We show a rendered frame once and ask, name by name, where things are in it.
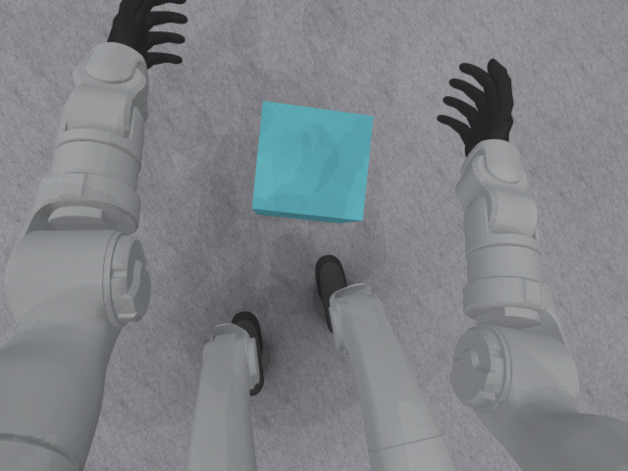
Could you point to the robot left hand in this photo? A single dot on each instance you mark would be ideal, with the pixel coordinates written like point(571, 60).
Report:
point(132, 27)

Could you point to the robot left shin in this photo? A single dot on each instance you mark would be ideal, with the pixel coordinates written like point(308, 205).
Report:
point(225, 329)

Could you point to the left robot thigh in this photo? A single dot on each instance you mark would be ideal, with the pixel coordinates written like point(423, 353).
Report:
point(221, 436)

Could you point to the robot left forearm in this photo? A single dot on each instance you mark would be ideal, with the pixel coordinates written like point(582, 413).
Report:
point(98, 150)

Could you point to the robot right hand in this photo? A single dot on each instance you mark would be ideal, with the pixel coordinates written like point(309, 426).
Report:
point(493, 119)

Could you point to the right robot upper arm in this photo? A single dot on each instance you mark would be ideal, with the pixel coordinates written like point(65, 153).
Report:
point(523, 386)

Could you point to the robot right forearm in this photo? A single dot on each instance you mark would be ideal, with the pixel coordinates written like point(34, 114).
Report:
point(502, 246)

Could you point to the left robot upper arm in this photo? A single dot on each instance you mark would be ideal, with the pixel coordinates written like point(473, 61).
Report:
point(70, 294)

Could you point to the carton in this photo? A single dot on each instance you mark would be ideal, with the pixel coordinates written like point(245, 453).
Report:
point(312, 164)

